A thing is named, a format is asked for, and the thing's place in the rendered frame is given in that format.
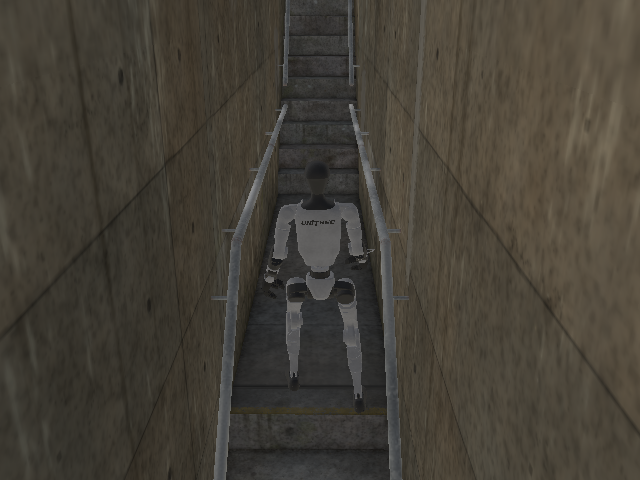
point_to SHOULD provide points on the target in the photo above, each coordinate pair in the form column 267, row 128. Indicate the left robot upper arm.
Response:
column 286, row 215

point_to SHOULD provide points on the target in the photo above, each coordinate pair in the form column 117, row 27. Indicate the left robot hand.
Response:
column 266, row 286

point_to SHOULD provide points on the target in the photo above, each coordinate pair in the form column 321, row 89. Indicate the robot left forearm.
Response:
column 272, row 267

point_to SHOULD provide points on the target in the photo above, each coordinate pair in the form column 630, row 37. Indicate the robot right shin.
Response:
column 354, row 356

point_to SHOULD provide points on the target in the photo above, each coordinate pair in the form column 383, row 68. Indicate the left robot foot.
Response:
column 293, row 383

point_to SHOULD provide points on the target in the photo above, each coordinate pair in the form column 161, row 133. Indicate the right robot hand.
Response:
column 356, row 267

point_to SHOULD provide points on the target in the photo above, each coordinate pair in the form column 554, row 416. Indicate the right robot upper arm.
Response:
column 349, row 212

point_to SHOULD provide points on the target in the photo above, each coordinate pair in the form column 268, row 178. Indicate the robot right forearm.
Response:
column 362, row 258

